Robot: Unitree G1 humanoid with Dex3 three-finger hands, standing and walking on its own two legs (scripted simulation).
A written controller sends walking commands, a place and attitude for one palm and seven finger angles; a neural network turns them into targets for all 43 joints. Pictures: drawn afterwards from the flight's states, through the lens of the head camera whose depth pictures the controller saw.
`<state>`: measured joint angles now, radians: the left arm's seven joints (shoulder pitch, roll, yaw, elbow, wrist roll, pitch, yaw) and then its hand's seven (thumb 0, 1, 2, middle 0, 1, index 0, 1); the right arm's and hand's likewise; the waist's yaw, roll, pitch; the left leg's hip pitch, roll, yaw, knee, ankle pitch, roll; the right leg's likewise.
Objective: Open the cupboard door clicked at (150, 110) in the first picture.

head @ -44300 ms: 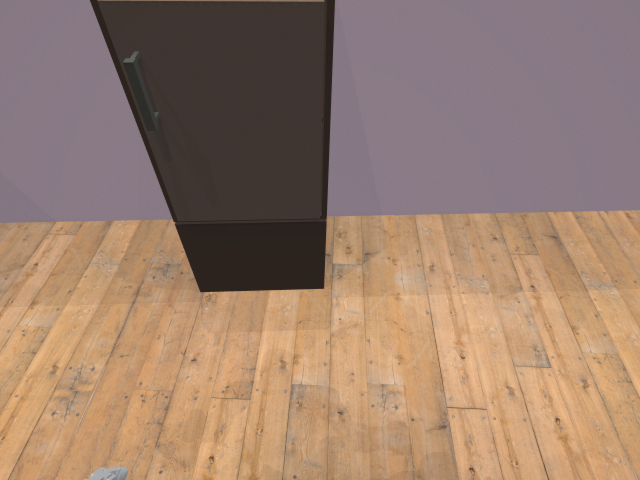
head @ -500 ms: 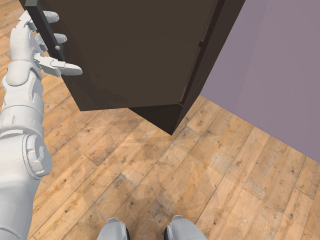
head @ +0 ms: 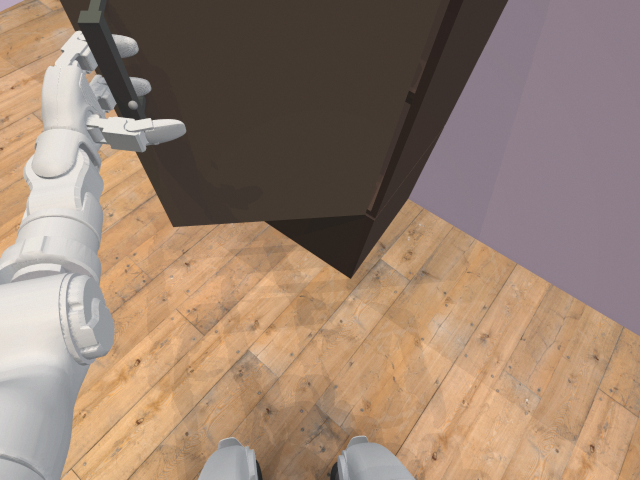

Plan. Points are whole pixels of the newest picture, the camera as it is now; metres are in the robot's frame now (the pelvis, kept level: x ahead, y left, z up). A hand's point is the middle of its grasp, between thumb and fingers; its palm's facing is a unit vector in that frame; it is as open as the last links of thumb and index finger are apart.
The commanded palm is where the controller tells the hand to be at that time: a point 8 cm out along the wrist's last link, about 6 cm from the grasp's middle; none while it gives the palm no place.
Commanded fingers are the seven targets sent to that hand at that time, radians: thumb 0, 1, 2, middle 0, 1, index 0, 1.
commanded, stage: close the thumb around the handle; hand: left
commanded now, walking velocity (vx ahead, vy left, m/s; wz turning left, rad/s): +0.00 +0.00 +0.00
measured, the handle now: (120, 69) +0.60 +0.18 +0.11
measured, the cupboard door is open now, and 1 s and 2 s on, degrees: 42 54 81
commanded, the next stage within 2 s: pull the door open along its arc in 0.44 s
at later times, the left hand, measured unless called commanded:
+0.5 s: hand (138, 101) +0.55 +0.16 +0.11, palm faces -0.02 -1.00 +0.00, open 5.5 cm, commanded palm +0.53 +0.21 +0.11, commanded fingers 0.00 0.90 0.90 -0.40 -1.35 -0.40 -1.35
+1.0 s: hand (146, 158) +0.46 +0.15 +0.11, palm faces -0.04 -1.00 +0.00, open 5.8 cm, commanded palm +0.40 +0.20 +0.11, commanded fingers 0.00 0.90 0.90 -0.40 -1.35 -0.40 -1.35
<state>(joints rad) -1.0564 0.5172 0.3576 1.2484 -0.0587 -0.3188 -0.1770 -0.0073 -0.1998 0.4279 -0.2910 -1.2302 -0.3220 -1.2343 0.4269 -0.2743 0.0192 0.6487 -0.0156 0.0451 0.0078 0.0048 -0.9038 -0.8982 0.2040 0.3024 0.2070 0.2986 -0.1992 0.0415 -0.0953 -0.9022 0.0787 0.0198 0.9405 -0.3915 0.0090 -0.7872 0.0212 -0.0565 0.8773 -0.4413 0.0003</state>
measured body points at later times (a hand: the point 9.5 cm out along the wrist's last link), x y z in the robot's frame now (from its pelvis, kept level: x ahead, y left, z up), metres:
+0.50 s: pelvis +0.00 +0.00 +0.00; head +0.13 +0.02 +0.43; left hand +0.55 +0.22 +0.11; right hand -0.04 -0.26 -0.10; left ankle +0.02 +0.11 -0.68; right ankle -0.02 -0.12 -0.68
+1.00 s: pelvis +0.02 +0.00 +0.02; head +0.09 +0.00 +0.46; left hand +0.46 +0.20 +0.11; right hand +0.04 -0.26 -0.10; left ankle +0.02 +0.11 -0.68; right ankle -0.02 -0.12 -0.68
